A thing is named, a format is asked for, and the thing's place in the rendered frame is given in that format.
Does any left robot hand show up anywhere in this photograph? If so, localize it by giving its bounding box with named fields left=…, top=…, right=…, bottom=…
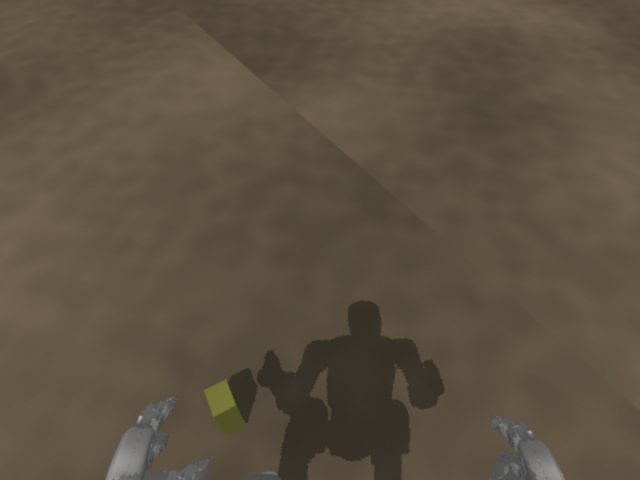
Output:
left=106, top=397, right=211, bottom=480

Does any right robot hand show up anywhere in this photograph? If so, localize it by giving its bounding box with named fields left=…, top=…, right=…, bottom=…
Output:
left=489, top=415, right=565, bottom=480

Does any carton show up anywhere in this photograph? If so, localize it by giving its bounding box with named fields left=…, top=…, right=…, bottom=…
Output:
left=204, top=380, right=247, bottom=436

